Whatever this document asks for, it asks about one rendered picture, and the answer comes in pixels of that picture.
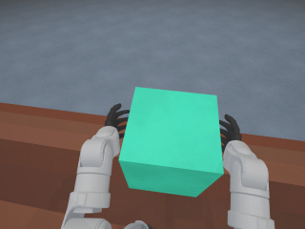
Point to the left robot forearm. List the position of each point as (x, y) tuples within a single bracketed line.
[(92, 184)]

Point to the right robot hand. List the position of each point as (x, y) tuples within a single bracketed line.
[(232, 133)]

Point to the left robot upper arm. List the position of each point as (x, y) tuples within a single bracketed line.
[(87, 223)]

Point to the right robot forearm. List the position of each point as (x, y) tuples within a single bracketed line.
[(249, 187)]

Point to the carton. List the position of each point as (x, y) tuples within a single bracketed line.
[(172, 142)]

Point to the robot left shin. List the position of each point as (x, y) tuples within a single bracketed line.
[(140, 221)]

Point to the left robot hand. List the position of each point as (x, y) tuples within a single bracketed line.
[(113, 121)]

